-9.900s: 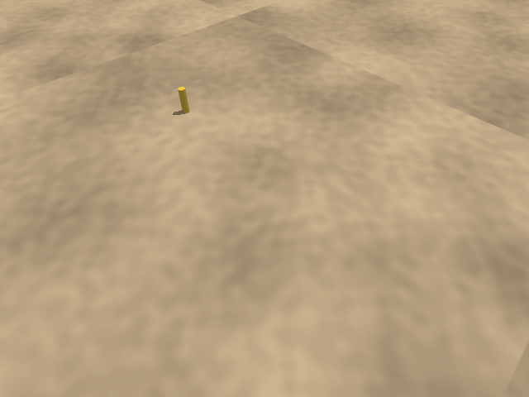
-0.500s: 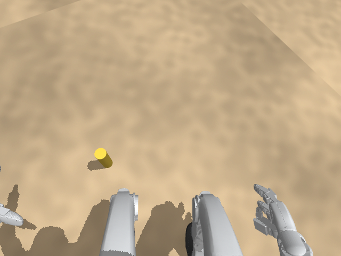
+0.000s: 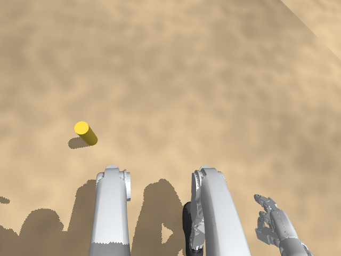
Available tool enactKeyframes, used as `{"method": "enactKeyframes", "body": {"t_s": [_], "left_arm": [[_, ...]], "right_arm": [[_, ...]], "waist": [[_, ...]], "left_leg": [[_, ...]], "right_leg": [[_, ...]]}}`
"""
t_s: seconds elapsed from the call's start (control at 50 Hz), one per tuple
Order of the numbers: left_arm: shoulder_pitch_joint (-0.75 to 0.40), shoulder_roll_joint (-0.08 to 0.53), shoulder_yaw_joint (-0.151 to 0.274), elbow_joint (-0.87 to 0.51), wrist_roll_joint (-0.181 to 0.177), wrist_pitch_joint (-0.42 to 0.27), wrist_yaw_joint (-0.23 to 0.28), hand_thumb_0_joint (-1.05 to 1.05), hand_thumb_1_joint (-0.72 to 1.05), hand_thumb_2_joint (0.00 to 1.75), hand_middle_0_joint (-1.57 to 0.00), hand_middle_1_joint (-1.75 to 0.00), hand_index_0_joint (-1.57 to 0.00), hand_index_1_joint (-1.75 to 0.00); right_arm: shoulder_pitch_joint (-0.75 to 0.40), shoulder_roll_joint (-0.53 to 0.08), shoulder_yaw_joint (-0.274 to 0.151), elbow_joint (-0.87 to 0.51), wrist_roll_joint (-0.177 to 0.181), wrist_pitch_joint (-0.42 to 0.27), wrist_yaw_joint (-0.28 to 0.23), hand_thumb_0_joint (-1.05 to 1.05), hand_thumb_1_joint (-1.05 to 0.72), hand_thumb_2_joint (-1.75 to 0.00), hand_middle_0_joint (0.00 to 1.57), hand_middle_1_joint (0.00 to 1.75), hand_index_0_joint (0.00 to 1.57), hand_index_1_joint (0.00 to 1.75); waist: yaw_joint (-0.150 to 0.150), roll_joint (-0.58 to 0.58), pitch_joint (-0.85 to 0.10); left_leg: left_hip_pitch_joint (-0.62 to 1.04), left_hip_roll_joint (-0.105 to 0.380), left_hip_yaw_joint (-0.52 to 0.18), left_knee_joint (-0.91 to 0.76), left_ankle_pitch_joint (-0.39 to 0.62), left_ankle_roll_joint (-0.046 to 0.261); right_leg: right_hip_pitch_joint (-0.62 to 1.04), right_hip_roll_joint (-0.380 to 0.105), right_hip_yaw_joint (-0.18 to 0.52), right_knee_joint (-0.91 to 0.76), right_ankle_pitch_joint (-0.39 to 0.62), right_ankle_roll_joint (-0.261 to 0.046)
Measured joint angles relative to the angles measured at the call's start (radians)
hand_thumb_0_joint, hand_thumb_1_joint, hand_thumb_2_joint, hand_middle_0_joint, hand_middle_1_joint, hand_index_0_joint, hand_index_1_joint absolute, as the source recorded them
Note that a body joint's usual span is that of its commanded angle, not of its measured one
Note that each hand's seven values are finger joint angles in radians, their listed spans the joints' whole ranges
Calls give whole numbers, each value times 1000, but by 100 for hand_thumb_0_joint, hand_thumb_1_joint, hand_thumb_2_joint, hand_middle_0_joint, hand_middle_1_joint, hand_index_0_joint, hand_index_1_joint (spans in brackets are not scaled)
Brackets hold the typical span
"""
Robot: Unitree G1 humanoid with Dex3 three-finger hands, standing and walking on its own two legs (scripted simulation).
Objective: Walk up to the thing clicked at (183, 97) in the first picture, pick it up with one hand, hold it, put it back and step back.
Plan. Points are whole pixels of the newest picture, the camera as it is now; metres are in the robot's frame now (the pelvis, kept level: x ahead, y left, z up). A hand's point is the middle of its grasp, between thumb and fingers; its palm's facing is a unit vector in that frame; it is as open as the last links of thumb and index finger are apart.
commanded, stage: go down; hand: left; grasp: from the side
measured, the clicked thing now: (87, 134) +0.45 +0.27 -0.37
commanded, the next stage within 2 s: approach in 1.44 s
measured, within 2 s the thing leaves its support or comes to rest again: neither
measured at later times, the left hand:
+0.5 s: hand out of the picture +0.34 +0.44 -0.06, palm faces +0.28 -0.95 -0.14, open 17.3 cm
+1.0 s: hand out of the picture +0.35 +0.45 -0.07, palm faces +0.29 -0.95 -0.12, open 17.3 cm
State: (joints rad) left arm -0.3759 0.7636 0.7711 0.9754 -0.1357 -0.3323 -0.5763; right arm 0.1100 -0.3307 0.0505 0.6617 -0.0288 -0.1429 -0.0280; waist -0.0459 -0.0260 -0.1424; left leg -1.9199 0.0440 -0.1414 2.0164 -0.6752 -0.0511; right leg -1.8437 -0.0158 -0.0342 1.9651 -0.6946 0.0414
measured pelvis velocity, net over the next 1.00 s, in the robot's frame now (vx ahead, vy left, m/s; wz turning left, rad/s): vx -0.02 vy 0.01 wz -0.03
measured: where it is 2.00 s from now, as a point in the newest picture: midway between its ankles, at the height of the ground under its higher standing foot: (155, 243)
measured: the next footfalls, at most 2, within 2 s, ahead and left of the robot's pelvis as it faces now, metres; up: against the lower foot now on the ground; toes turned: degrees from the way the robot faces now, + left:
none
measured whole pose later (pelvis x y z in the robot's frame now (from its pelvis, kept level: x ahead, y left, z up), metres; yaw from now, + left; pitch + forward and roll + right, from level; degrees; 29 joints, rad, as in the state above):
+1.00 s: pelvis -0.02 +0.01 -0.08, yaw -2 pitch +30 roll -7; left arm -0.52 0.92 0.88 1.06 -0.15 -0.33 -0.67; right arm 0.10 -0.36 0.10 0.67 -0.05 -0.15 0.00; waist -0.06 -0.05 -0.09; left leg -2.15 0.02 -0.17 2.28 -0.67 -0.04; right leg -2.05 0.00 -0.03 2.21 -0.70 0.05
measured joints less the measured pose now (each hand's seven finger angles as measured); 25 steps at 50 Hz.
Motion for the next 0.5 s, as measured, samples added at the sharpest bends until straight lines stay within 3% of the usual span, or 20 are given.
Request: {"method": "enactKeyframes", "body": {"t_s": [0.32,0.5], "left_arm": [[-92,85,73,64,-12,-10,-66,-1,-53,5,-5,-9,-6,-8],[-120,115,89,70,-6,2,-83,-1,-51,7,-4,-8,-4,-8]], "right_arm": [[-33,-22,24,0,-20,-13,6,1,-92,-91,20,30,21,30],[-31,-21,35,2,-23,-11,12,1,-91,-91,20,30,21,30]], "waist": [[1,-14,29],[-4,-14,40]], "left_leg": [[-120,-11,-22,139,-6,-9],[-165,-14,-28,194,-4,-8]], "right_leg": [[-118,6,-1,139,-9,2],[-160,10,1,190,-6,4]]}}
